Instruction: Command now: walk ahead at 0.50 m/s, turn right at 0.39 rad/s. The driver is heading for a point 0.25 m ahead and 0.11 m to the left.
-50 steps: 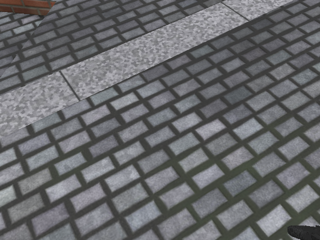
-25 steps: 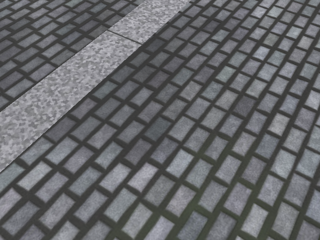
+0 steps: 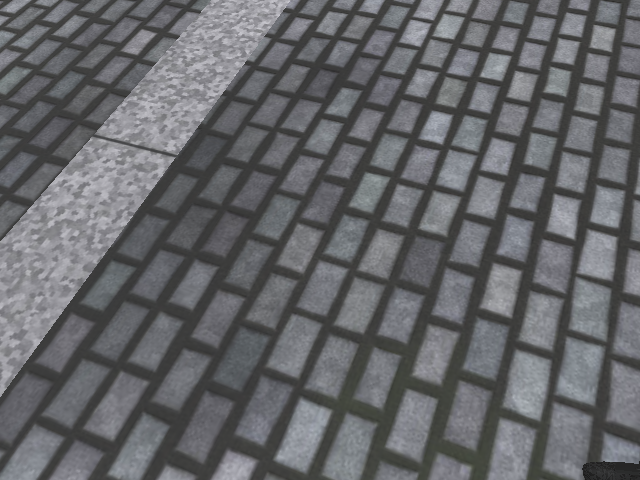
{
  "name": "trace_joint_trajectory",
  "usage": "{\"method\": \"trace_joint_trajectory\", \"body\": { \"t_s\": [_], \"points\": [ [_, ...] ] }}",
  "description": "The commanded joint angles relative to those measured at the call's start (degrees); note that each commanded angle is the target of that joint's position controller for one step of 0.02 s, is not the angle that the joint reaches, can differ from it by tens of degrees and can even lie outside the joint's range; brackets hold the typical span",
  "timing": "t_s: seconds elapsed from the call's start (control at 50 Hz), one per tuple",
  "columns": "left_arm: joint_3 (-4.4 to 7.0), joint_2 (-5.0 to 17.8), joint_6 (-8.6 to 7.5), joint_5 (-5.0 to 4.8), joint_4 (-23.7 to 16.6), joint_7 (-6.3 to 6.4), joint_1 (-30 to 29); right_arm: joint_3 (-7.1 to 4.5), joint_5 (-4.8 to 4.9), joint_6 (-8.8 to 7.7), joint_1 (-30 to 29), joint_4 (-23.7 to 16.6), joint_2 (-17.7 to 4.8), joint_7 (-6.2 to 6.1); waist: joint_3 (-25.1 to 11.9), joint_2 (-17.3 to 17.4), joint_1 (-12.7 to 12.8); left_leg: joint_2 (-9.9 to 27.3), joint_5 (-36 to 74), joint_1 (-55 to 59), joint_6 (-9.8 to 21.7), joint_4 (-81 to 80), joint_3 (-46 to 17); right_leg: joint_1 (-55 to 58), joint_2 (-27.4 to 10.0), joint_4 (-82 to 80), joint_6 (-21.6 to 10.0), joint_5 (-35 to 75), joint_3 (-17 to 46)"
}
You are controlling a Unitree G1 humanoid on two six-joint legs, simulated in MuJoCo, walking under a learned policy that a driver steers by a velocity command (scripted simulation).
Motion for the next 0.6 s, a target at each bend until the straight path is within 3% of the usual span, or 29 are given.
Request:
{"method": "trace_joint_trajectory", "body": {
  "t_s": [0.02,0.06,0.12,0.16,0.18,0.2,0.22,0.24,0.26,0.28,0.3,0.32,0.34,0.36,0.4,0.44,0.48,0.52,0.54,0.56,0.58,0.6],
  "points": [
    [2.28,8.81,-1.08,-0.17,-2.96,0.9,-1.45,0.05,0.3,-0.49,-2.81,-2.9,-1.74,0.61,-3.26,-6.22,-0.15,-2.2,12.25,6.37,-0.55,-11.82,2.4,-2.14,-11.53,-6.77,-8.02,12.07,6.87],
    [2.25,9.41,-1.35,-0.15,-1.5,0.72,0.6,0.21,1.12,-0.75,-5.63,-3.35,-2.0,1.26,-2.07,-6.88,1.65,-2.67,16.39,8.0,0.24,-15.58,2.89,-1.14,-13.11,-7.22,-7.62,8.26,7.29],
    [2.03,8.94,-0.72,-0.08,0.83,0.92,3.04,-0.31,0.37,-1.42,-8.29,-4.86,-3.45,1.92,-0.47,-6.65,2.37,-4.15,13.42,6.81,2.88,-20.67,2.69,4.9,-14.87,-1.66,-6.34,18.26,9.09],
    [2.03,9.03,-0.1,0.21,1.44,1.21,2.55,-0.86,-0.02,-1.85,-5.69,-4.35,-4.38,2.27,-2.13,-7.81,0.93,-5.33,10.3,9.68,4.79,-22.67,3.05,8.2,-15.37,3.01,-4.72,24.9,10.18],
    [1.99,9.01,0.14,0.17,1.28,1.31,1.11,-1.23,-0.26,-2.04,-2.22,-3.34,-4.82,2.2,-3.71,-8.06,-1.17,-6.39,11.05,14.33,5.94,-24.65,4.08,8.45,-14.3,6.64,-3.58,29.86,9.8],
    [1.72,8.34,0.2,0.19,0.82,1.38,0.05,-1.7,-0.85,-2.28,2.36,-2.13,-5.86,1.96,-6.67,-7.26,-3.65,-6.01,19.04,22.1,7.3,-26.64,4.65,7.38,-11.43,12.53,-1.72,33.73,8.28],
    [0.82,5.97,-0.03,1.25,-0.59,1.38,1.2,-2.28,-1.89,-2.57,8.22,-1.79,-9.34,1.7,-14.58,-1.9,-4.87,2.79,41.14,37.85,11.31,-21.42,-3.01,-0.39,-7.57,24.75,1.1,22.3,6.69],
    [-0.23,3.38,-0.33,0.58,1.51,1.26,10.1,-2.41,-2.06,-1.58,13.08,-0.43,-9.94,1.51,-24.11,11.08,-4.6,16.33,52.33,56.22,22.59,-20.42,-19.45,-15.54,-0.55,45.8,6.12,-13.99,3.04],
    [0.3,6.88,-0.16,0.22,2.75,0.93,11.57,-1.49,0.18,-0.75,15.48,0.68,-5.83,1.88,-27.68,10.48,-5.36,18.06,43.9,56.9,23.84,-23.15,-26.88,-19.44,-0.83,51.75,7.15,-29.29,6.61],
    [1.19,9.68,0.59,-0.62,1.94,1.04,6.46,-1.24,1.11,-0.05,11.63,-0.11,-5.3,1.84,-20.58,5.61,-5.79,15.89,32.71,50.62,21.34,-25.24,-22.96,-22.48,-3.24,54.87,7.89,-26.69,6.64],
    [1.17,9.47,1.51,-0.44,0.94,1.41,1.27,-0.53,0.8,0.66,7.31,-0.76,-3.72,1.61,-14.96,1.8,-5.09,12.84,25.32,43.33,18.89,-27.42,-18.35,-23.32,-5.44,52.89,8.4,-23.91,3.75],
    [1.13,8.56,2.46,0.18,0.09,1.73,-1.19,0.21,0.41,1.05,3.63,-0.96,-2.32,1.5,-10.19,1.11,-3.56,11.1,21.51,35.18,17.72,-29.59,-15.33,-21.95,-7.54,48.17,8.6,-21.25,2.58],
    [1.09,7.33,3.38,0.44,-0.01,2.01,-1.32,0.48,0.03,1.35,1.56,-0.9,-1.81,1.39,-8.24,2.77,-1.87,8.82,17.84,29.12,16.39,-31.67,-12.76,-17.91,-9.21,42.59,8.63,-19.4,1.7],
    [0.68,5.47,4.02,0.38,0.7,2.22,0.2,0.38,-0.28,1.73,-0.15,-0.64,-2.14,1.45,-6.96,4.75,-0.68,6.35,16.51,24.17,15.34,-33.19,-9.37,-13.31,-8.98,36.73,8.88,-18.49,-0.08],
    [0.02,3.13,4.13,0.81,1.81,2.65,1.51,0.06,-0.65,1.96,-0.84,-0.06,-2.99,1.25,-8.17,6.5,-0.36,4.84,20.46,21.52,15.75,-33.51,-5.62,-7.2,-8.38,27.91,9.16,-16.59,-2.07],
    [-0.02,3.29,4.06,0.93,2.49,2.67,1.01,-0.16,-0.17,2.23,0.25,1.02,-3.7,0.93,-10.9,5.86,-1.0,5.53,17.97,22.65,16.21,-33.34,-5.28,-3.14,-8.51,21.48,8.74,-9.46,-2.32],
    [0.16,3.62,4.34,1.02,3.23,2.42,0.35,0.05,0.32,2.85,-0.61,1.55,-3.72,0.73,-10.49,4.72,-0.63,5.06,4.79,20.5,15.14,-33.78,-4.99,1.39,-8.19,14.87,7.8,-2.16,-3.1],
    [0.15,3.53,4.49,2.03,2.98,2.21,-1.86,0.91,0.39,3.29,-0.44,2.33,-1.96,0.87,-7.25,3.74,-0.53,2.48,-13.42,16.17,11.45,-34.61,-4.67,5.33,-8.07,8.28,6.11,1.82,-3.14],
    [0.18,4.5,4.4,2.63,1.96,2.34,-3.39,1.43,-0.05,3.29,0.83,3.11,-0.85,1.03,-5.42,2.34,-1.02,1.04,-20.12,14.3,8.71,-34.2,-4.45,5.93,-10.63,5.94,4.89,2.69,-0.05],
    [0.8,7.73,4.36,2.31,1.39,2.65,-4.96,1.3,-0.46,3.28,2.72,3.36,-1.37,1.17,-3.07,-1.64,-3.27,-1.91,-22.24,13.74,6.5,-33.15,-2.3,3.11,-12.38,5.52,3.35,-1.84,1.64],
    [1.27,8.16,4.15,1.84,2.56,2.55,-5.17,1.04,-0.34,3.49,2.65,3.52,-2.03,0.95,-1.36,-5.5,-3.66,-4.02,-19.01,17.48,5.26,-31.27,0.71,-3.54,-10.77,4.93,2.7,-11.12,1.01],
    [0.76,5.88,3.62,1.96,2.57,2.41,-5.69,1.0,-0.24,3.63,2.11,3.77,-2.39,0.63,-0.55,-5.71,-3.14,-4.13,-16.23,19.95,4.97,-29.25,1.16,-6.08,-10.15,3.78,3.24,-12.47,0.73]
  ]
}}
